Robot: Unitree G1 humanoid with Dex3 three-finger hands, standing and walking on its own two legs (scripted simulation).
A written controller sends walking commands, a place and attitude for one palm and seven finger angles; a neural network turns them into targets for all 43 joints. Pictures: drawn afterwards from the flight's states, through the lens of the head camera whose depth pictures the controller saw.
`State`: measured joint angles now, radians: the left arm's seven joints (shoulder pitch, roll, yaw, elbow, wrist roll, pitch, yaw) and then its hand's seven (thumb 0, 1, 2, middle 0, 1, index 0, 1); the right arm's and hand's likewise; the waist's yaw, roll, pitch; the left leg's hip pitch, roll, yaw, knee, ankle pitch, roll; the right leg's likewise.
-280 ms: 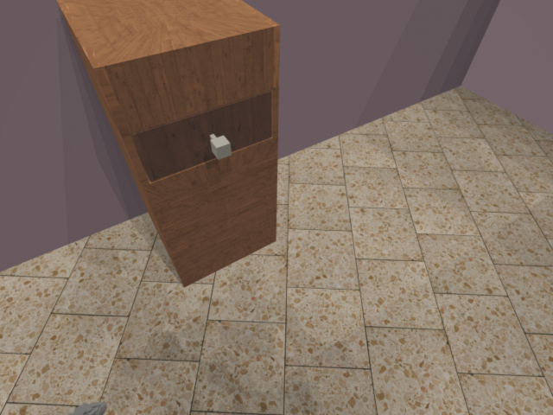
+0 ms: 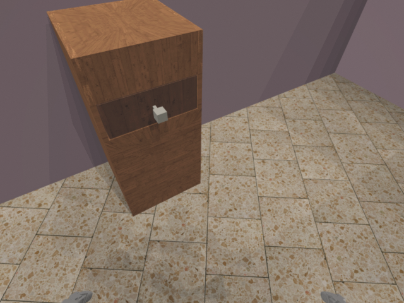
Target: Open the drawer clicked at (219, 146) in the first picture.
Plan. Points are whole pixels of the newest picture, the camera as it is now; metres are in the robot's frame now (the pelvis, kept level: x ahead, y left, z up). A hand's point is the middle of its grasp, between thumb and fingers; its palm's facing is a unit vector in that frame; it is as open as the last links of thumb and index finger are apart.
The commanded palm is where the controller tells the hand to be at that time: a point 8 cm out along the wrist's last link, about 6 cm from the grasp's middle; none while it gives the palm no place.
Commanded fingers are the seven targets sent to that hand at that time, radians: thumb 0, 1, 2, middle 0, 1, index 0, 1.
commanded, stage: stand and wait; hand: left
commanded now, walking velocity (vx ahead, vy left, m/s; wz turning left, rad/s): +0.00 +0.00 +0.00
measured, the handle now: (158, 112) +0.78 +0.22 -0.10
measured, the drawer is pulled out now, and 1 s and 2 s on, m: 0.00 0.00 0.00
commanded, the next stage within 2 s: look at it before walking up in 0.62 s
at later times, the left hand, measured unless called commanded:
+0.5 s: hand out of the picture +0.05 +0.23 -0.15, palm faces -0.03 -0.94 -0.34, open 7.4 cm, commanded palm none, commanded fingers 0.00 0.90 0.90 -0.20 -0.30 -0.20 -0.30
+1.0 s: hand out of the picture +0.05 +0.23 -0.15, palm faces -0.04 -0.95 -0.32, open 7.4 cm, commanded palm none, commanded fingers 0.00 0.90 0.90 -0.20 -0.30 -0.20 -0.30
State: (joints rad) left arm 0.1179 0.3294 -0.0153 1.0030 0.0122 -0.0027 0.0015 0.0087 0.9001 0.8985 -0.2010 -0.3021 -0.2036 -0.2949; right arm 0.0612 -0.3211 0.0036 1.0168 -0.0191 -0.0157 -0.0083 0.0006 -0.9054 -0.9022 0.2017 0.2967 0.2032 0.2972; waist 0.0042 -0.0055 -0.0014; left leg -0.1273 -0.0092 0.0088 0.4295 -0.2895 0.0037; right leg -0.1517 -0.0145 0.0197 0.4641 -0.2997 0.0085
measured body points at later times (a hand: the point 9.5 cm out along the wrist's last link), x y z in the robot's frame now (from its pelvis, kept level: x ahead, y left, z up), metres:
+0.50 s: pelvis -0.02 -0.02 +0.00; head -0.01 -0.02 +0.45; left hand +0.05 +0.28 -0.13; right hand +0.05 -0.31 -0.13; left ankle -0.04 +0.12 -0.74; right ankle -0.03 -0.13 -0.74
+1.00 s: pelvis -0.02 -0.01 +0.01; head -0.02 -0.01 +0.46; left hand +0.06 +0.28 -0.13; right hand +0.04 -0.31 -0.13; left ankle -0.04 +0.12 -0.74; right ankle -0.03 -0.13 -0.74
